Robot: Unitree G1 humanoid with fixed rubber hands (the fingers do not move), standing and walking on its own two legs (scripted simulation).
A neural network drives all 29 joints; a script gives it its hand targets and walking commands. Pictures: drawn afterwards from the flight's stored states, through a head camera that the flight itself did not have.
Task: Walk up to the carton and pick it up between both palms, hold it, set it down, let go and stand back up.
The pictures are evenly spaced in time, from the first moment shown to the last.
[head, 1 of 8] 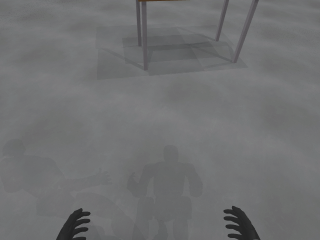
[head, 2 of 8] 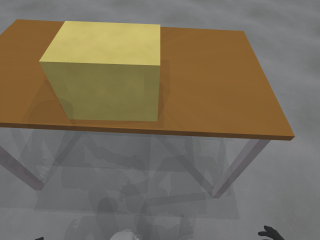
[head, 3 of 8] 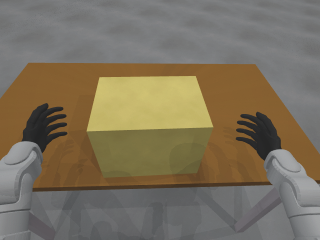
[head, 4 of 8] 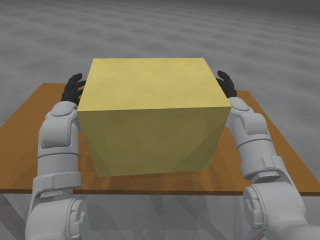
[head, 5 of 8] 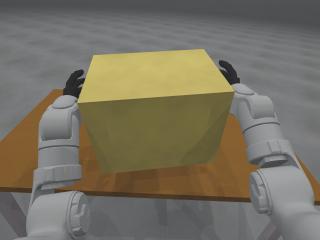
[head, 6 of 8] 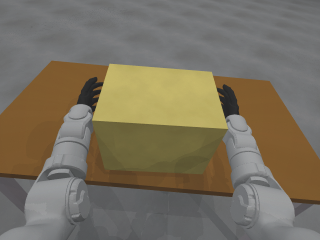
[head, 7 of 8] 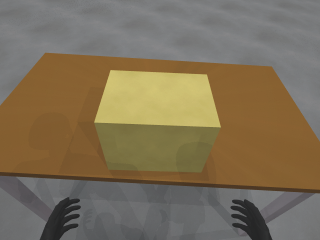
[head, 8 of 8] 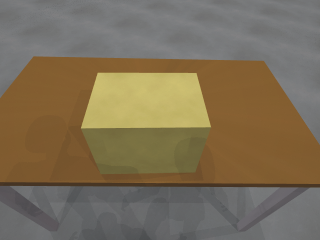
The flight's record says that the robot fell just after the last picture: no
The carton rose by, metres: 0.19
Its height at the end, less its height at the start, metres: +0.00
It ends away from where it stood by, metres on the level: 0.01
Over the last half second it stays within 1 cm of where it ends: yes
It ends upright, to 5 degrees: yes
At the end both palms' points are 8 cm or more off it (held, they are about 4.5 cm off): yes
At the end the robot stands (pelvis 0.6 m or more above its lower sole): yes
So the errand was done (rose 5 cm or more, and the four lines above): yes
